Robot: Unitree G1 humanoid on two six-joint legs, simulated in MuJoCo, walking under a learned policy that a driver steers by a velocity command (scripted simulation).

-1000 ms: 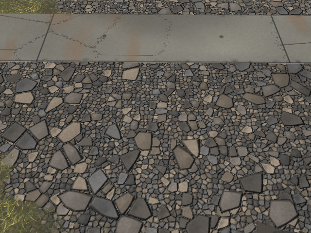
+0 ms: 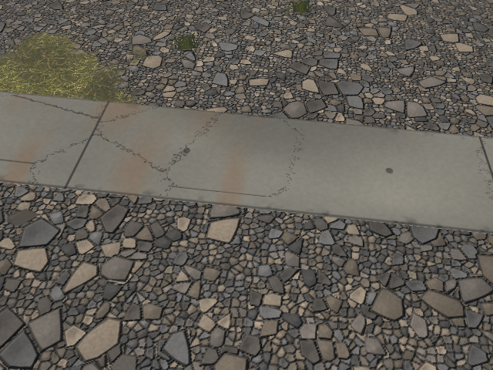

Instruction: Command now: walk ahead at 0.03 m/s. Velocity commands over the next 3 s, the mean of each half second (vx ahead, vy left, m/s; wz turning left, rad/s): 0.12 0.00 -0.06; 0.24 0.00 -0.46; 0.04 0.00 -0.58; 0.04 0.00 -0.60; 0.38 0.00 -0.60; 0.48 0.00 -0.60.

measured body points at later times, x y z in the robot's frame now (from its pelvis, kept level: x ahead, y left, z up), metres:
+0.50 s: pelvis +0.07 -0.01 -0.01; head +0.07 -0.03 +0.44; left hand +0.14 +0.24 -0.14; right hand +0.06 -0.28 -0.16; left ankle +0.00 +0.13 -0.73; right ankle +0.07 -0.11 -0.73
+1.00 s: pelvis +0.25 -0.05 -0.01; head +0.29 -0.06 +0.44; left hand +0.36 +0.22 -0.14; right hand +0.39 -0.35 -0.09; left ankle +0.40 +0.00 -0.74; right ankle +0.09 -0.12 -0.70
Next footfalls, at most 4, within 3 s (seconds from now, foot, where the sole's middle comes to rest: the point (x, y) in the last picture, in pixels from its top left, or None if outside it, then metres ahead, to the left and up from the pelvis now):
0.96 left None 0.44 -0.01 -0.77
1.38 right None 0.25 -0.20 -0.77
1.90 left None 0.43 -0.06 -0.77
2.38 right None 0.26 -0.40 -0.77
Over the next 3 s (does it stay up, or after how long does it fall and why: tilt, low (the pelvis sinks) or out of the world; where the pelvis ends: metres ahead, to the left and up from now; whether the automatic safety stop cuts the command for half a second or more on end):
stays up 0.42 -0.58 0.00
